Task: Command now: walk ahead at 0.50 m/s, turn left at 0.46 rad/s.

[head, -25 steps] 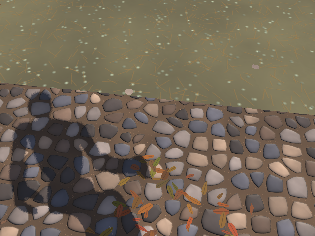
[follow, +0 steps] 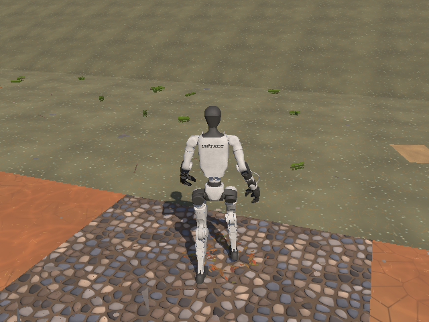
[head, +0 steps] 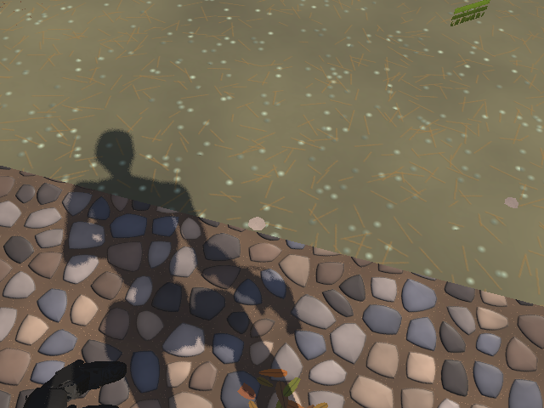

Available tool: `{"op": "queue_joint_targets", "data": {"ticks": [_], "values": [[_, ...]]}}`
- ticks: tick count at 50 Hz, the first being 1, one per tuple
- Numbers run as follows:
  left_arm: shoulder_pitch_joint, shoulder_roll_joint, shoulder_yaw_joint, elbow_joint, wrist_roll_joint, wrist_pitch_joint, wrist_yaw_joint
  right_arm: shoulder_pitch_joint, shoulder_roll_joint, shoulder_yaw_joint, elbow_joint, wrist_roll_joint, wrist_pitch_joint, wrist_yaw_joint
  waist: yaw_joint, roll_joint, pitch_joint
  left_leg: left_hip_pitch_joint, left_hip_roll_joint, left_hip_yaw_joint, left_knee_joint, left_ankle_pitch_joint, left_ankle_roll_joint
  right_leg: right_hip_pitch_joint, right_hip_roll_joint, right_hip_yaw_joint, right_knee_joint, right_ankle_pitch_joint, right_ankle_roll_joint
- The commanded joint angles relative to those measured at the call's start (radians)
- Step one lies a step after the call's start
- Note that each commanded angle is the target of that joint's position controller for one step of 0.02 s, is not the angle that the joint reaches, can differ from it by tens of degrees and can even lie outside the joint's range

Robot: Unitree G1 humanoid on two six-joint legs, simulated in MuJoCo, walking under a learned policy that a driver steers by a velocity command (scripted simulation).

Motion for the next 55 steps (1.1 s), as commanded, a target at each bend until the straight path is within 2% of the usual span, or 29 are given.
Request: {"op": "queue_joint_targets", "data": {"ticks": [1, 2, 3, 4, 5, 6, 7, 8, 9, 11, 13, 14, 17, 20, 22, 23, 24, 25, 26, 27, 28, 29, 30, 31, 32, 36, 38, 45, 55], "values": [[0.005, 0.127, 0.047, -0.058, -0.005, -0.028, -0.006, 0.005, -0.141, -0.039, -0.039, -0.003, -0.004, -0.007, 0.052, 0.170, -0.047, -0.026, 0.261, -0.207, -0.013, 0.271, 0.113, 0.166, 0.013, -0.030, -0.036, -0.046, -0.047], [0.080, 0.139, 0.058, -0.036, 0.001, -0.032, -0.003, -0.001, -0.121, -0.033, -0.040, -0.007, -0.003, -0.005, 0.093, 0.170, -0.074, -0.028, 0.232, -0.191, 0.057, 0.349, 0.093, 0.269, 0.023, -0.053, -0.072, -0.055, -0.077], [0.189, 0.172, 0.071, -0.023, 0.015, -0.038, 0.003, 0.004, -0.074, -0.014, -0.048, -0.016, -0.006, 0.001, 0.145, 0.133, -0.174, -0.072, 0.180, -0.140, 0.241, 0.352, 0.060, 0.459, -0.054, 0.008, -0.057, -0.071, -0.128], [0.309, 0.256, 0.091, -0.006, 0.035, -0.036, 0.007, 0.117, -0.014, 0.007, -0.059, -0.010, -0.013, 0.001, 0.136, -0.073, -0.327, -0.340, 0.056, -0.029, 0.573, 0.110, -0.011, 0.809, -0.262, 0.341, -0.066, -0.172, -0.267], [0.385, 0.250, 0.099, 0.044, 0.008, -0.023, -0.008, 0.173, -0.033, 0.011, -0.056, 0.011, -0.021, 0.000, 0.137, -0.292, -0.361, -0.576, 0.018, 0.016, 0.802, -0.244, -0.046, 0.907, -0.379, 0.715, -0.213, -0.474, -0.362], [0.341, 0.168, 0.076, 0.031, -0.010, -0.020, -0.009, 0.087, -0.124, -0.009, -0.053, 0.019, -0.022, 0.000, 0.162, -0.145, -0.217, -0.667, 0.071, -0.021, 0.881, -0.188, -0.045, 0.810, -0.352, 0.671, -0.255, -0.630, -0.326], [0.275, 0.132, 0.062, 0.021, 0.000, -0.011, -0.005, -0.025, -0.141, -0.014, -0.074, 0.009, -0.020, -0.002, 0.163, -0.060, -0.105, -0.665, 0.102, 0.013, 0.887, -0.116, -0.048, 0.680, -0.313, 0.510, -0.253, -0.487, -0.294], [0.222, 0.110, 0.051, 0.018, 0.012, -0.007, -0.004, -0.086, -0.130, -0.013, -0.090, -0.010, -0.021, -0.004, 0.143, -0.011, -0.035, -0.633, 0.125, 0.038, 0.843, -0.074, -0.055, 0.553, -0.271, 0.382, -0.255, -0.237, -0.285], [0.189, 0.091, 0.042, 0.020, 0.018, -0.008, -0.003, -0.092, -0.119, -0.016, -0.094, -0.022, -0.020, -0.003, 0.111, -0.018, -0.025, -0.582, 0.155, 0.047, 0.785, -0.049, -0.062, 0.488, -0.241, 0.289, -0.248, 0.010, -0.278], [0.177, 0.071, 0.033, 0.040, 0.017, -0.013, -0.005, -0.051, -0.074, -0.009, -0.078, -0.024, -0.013, 0.000, 0.076, -0.052, -0.057, -0.482, 0.168, 0.084, 0.679, -0.051, -0.084, 0.435, -0.192, 0.149, -0.239, 0.352, -0.270], [0.173, 0.096, 0.037, 0.066, 0.013, -0.012, 0.000, -0.060, -0.031, 0.007, -0.079, -0.028, -0.007, -0.002, 0.070, -0.062, -0.081, -0.441, 0.162, 0.117, 0.540, -0.009, -0.106, 0.422, -0.179, 0.071, -0.243, 0.523, -0.285], [0.166, 0.115, 0.042, 0.075, 0.009, -0.006, 0.004, -0.073, -0.016, 0.014, -0.081, -0.030, -0.005, -0.002, 0.070, -0.064, -0.099, -0.405, 0.164, 0.127, 0.465, 0.041, -0.111, 0.416, -0.172, 0.037, -0.244, 0.546, -0.284], [0.182, 0.143, 0.047, 0.104, 0.000, 0.018, 0.015, -0.132, -0.017, 0.019, -0.079, -0.026, -0.001, 0.004, 0.097, -0.069, -0.130, -0.299, 0.142, 0.154, 0.288, 0.227, -0.112, 0.409, -0.148, -0.026, -0.247, 0.503, -0.263], [0.210, 0.146, 0.045, 0.134, -0.007, 0.035, 0.017, -0.195, -0.038, 0.012, -0.095, -0.026, 0.000, 0.010, 0.116, -0.063, -0.118, -0.267, 0.131, 0.147, 0.187, 0.267, -0.092, 0.439, -0.165, -0.009, -0.217, 0.399, -0.252], [0.191, 0.144, 0.042, 0.144, -0.016, 0.043, 0.018, -0.196, -0.046, 0.006, -0.095, -0.032, -0.003, 0.013, 0.096, -0.056, -0.105, -0.210, 0.121, 0.156, 0.086, 0.296, -0.062, 0.437, -0.165, 0.007, -0.167, 0.310, -0.230], [0.191, 0.132, 0.036, 0.151, -0.020, 0.045, 0.019, -0.175, -0.054, 0.000, -0.085, -0.038, -0.005, 0.011, 0.079, -0.042, -0.108, -0.138, 0.115, 0.160, 0.004, 0.369, -0.040, 0.424, -0.143, 0.009, -0.129, 0.241, -0.204], [0.228, 0.106, 0.027, 0.162, -0.008, 0.040, 0.017, -0.161, -0.094, -0.010, -0.085, -0.045, -0.006, 0.003, 0.083, 0.006, -0.126, -0.038, 0.175, 0.100, -0.032, 0.590, -0.011, 0.389, -0.100, -0.008, -0.075, 0.157, -0.157], [0.288, 0.072, 0.013, 0.159, 0.026, 0.027, 0.013, -0.147, -0.151, -0.018, -0.099, -0.058, -0.001, -0.007, 0.118, 0.117, -0.202, 0.129, 0.311, -0.019, 0.055, 0.942, 0.057, 0.294, -0.034, -0.048, 0.017, -0.092, -0.105], [0.359, 0.019, -0.006, 0.182, 0.023, 0.032, 0.015, -0.150, -0.084, -0.001, -0.088, -0.060, 0.014, -0.009, 0.132, 0.222, -0.275, 0.186, 0.401, -0.108, 0.073, 0.950, 0.173, 0.239, -0.004, -0.074, 0.078, -0.384, -0.055], [0.314, 0.048, -0.002, 0.179, 0.018, 0.047, 0.019, -0.166, -0.019, 0.017, -0.085, -0.044, 0.022, -0.003, 0.112, 0.202, -0.254, 0.137, 0.392, -0.138, 0.044, 0.808, 0.191, 0.236, -0.012, -0.062, 0.081, -0.481, -0.032], [0.279, 0.061, 0.001, 0.169, 0.013, 0.064, 0.023, -0.198, -0.013, 0.021, -0.077, -0.038, 0.028, 0.003, 0.120, 0.187, -0.216, 0.078, 0.357, -0.125, 0.023, 0.647, 0.161, 0.242, -0.019, -0.061, 0.043, -0.447, -0.025], [0.269, 0.062, 0.002, 0.176, 0.015, 0.083, 0.029, -0.242, -0.029, 0.018, -0.081, -0.038, 0.031, 0.010, 0.135, 0.164, -0.181, 0.002, 0.313, -0.088, 0.014, 0.508, 0.118, 0.283, -0.021, -0.065, -0.019, -0.372, -0.026], [0.266, 0.077, 0.003, 0.176, 0.022, 0.100, 0.032, -0.281, -0.051, 0.011, -0.088, -0.034, 0.031, 0.016, 0.143, 0.149, -0.139, -0.089, 0.272, -0.047, 0.004, 0.363, 0.074, 0.334, -0.020, -0.065, -0.080, -0.291, -0.030], [0.270, 0.101, 0.008, 0.186, 0.023, 0.108, 0.033, -0.301, -0.056, 0.009, -0.094, -0.032, 0.029, 0.019, 0.135, 0.118, -0.088, -0.114, 0.221, 0.010, 0.007, 0.271, 0.037, 0.308, -0.019, -0.070, -0.088, -0.296, -0.039], [0.256, 0.106, 0.009, 0.192, 0.019, 0.109, 0.034, -0.292, -0.053, 0.009, -0.087, -0.037, 0.025, 0.021, 0.124, 0.096, -0.062, -0.115, 0.197, 0.032, 0.022, 0.286, 0.018, 0.303, -0.014, -0.073, -0.083, -0.289, -0.048], [0.241, 0.098, 0.009, 0.212, 0.014, 0.098, 0.044, -0.249, -0.044, 0.006, -0.045, -0.033, 0.007, 0.014, 0.109, 0.066, -0.130, -0.021, 0.192, 0.053, 0.100, 0.605, 0.031, 0.357, -0.030, -0.062, -0.084, -0.134, -0.049], [0.232, 0.090, 0.008, 0.225, 0.010, 0.100, 0.046, -0.246, -0.042, 0.004, -0.027, -0.031, 0.009, 0.011, 0.107, 0.053, -0.141, -0.002, 0.193, 0.054, 0.108, 0.643, 0.039, 0.370, -0.027, -0.066, -0.083, -0.117, -0.044], [0.222, 0.079, 0.011, 0.273, 0.011, 0.121, 0.054, -0.265, -0.039, -0.002, 0.040, -0.029, 0.022, 0.008, 0.112, 0.049, -0.086, -0.046, 0.175, 0.067, 0.073, 0.487, 0.029, 0.382, -0.019, -0.075, -0.106, -0.184, -0.047], [0.245, 0.062, 0.006, 0.340, 0.011, 0.105, 0.060, -0.266, -0.042, -0.006, 0.145, -0.026, 0.036, -0.016, 0.102, 0.051, -0.033, -0.048, 0.155, 0.082, 0.038, 0.306, 0.006, 0.330, -0.012, -0.083, -0.134, -0.276, -0.055]]}}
